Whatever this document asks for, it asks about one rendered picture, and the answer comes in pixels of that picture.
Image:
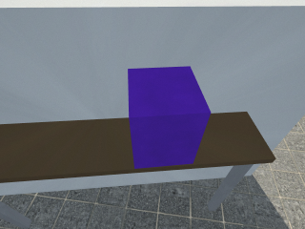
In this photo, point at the carton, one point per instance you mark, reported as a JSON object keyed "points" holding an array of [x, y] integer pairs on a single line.
{"points": [[168, 115]]}

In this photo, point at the table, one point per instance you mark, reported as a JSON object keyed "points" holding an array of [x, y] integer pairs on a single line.
{"points": [[103, 147]]}

